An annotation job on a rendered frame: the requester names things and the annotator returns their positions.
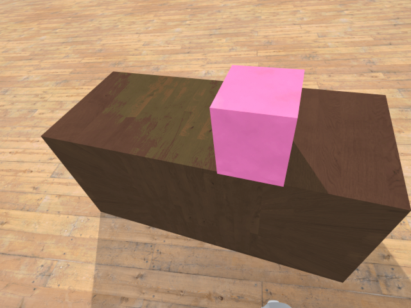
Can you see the carton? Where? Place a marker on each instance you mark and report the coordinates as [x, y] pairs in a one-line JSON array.
[[253, 119]]

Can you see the pedestal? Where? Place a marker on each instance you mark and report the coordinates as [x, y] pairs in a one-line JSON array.
[[141, 147]]

